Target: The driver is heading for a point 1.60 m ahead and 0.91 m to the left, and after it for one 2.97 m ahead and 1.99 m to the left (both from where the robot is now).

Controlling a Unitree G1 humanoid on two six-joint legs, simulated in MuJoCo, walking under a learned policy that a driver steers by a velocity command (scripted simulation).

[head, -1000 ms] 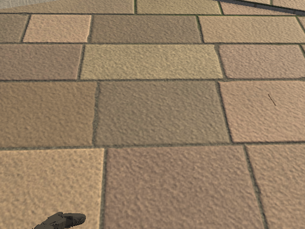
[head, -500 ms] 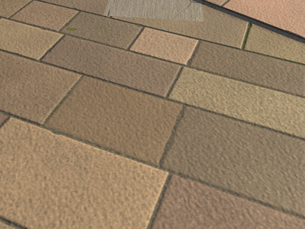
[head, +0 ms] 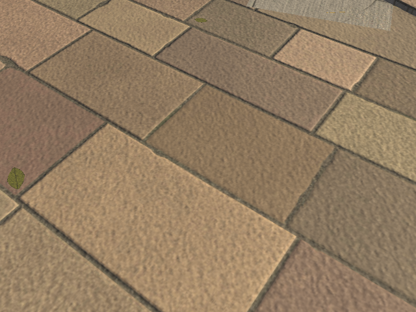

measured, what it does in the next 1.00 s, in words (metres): steps on the spot, turning left: right foot, then left foot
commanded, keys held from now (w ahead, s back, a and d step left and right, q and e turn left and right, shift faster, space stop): q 0.44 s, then no key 0.56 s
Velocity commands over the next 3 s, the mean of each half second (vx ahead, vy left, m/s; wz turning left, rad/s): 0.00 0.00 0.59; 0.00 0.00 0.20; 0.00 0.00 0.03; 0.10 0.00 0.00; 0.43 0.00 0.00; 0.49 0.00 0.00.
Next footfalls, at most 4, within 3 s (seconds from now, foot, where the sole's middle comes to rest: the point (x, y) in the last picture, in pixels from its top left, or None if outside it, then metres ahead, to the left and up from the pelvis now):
0.02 right None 0.05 -0.11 -0.77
0.46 left None -0.01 0.11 -0.77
0.92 right None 0.05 -0.08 -0.77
2.08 left None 0.07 0.15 -0.77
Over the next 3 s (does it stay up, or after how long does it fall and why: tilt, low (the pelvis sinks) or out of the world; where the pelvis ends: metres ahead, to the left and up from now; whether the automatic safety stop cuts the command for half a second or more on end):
stays up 0.49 0.22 0.00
